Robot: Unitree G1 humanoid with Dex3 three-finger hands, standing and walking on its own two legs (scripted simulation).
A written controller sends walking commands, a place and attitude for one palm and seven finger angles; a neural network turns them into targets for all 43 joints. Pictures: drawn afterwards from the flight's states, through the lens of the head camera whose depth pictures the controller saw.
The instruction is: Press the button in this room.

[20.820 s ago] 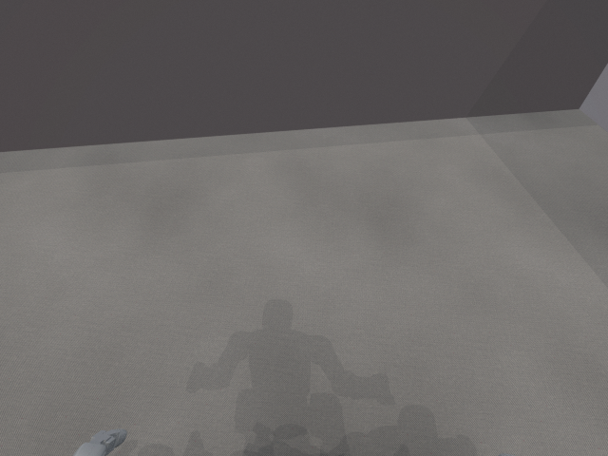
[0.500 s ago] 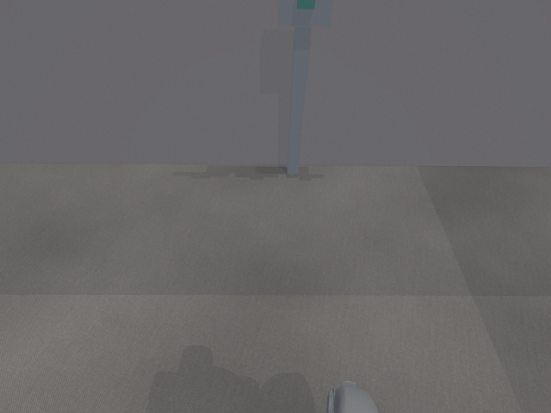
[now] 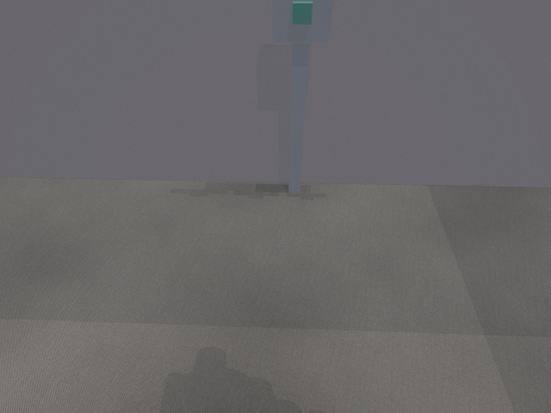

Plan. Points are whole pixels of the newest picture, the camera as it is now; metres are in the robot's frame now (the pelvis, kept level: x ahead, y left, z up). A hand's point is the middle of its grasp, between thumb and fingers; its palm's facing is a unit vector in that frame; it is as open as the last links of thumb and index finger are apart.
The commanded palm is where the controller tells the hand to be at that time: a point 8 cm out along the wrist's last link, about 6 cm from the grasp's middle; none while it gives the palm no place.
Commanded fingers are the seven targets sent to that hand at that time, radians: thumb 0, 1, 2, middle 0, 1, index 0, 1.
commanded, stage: stand and wait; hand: left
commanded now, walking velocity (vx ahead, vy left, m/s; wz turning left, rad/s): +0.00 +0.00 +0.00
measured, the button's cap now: (302, 12) +1.24 -0.01 +0.10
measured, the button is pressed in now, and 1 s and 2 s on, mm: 0 0 0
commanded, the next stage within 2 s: look at it before walking up in 1.06 s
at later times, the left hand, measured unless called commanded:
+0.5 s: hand out of the picture -0.02 +0.19 -0.17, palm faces +0.02 -0.99 -0.16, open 7.3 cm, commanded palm none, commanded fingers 0.00 0.90 0.90 -0.20 -0.30 -0.20 -0.30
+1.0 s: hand out of the picture +0.03 +0.19 -0.17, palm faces +0.01 -0.99 -0.16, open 7.3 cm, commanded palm none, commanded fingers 0.00 0.90 0.90 -0.20 -0.30 -0.20 -0.30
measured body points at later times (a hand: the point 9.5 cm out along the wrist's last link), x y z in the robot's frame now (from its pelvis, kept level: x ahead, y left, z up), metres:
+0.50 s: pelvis +0.03 +0.03 +0.01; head +0.03 +0.03 +0.46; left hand -0.02 +0.24 -0.15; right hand +0.00 -0.17 -0.15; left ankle +0.03 +0.13 -0.74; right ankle +0.05 -0.08 -0.74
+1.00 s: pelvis +0.04 +0.03 +0.01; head +0.05 +0.03 +0.46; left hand +0.03 +0.24 -0.16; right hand +0.01 -0.16 -0.16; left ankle +0.03 +0.13 -0.74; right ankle +0.05 -0.08 -0.74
